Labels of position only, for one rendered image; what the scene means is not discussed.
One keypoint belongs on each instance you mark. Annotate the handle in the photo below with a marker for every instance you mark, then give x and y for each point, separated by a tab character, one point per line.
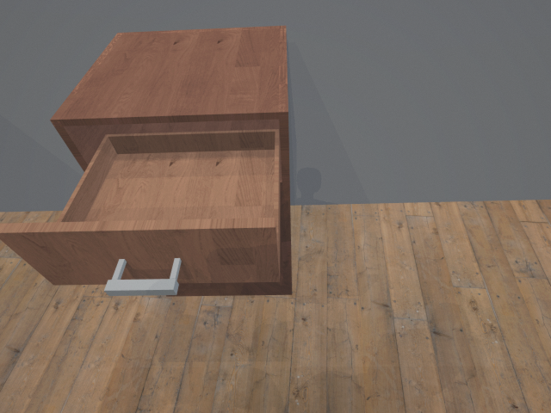
118	287

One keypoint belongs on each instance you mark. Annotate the drawer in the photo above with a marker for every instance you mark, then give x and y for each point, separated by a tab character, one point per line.
210	198

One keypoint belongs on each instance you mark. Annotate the cabinet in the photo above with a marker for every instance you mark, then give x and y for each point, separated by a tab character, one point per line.
197	80

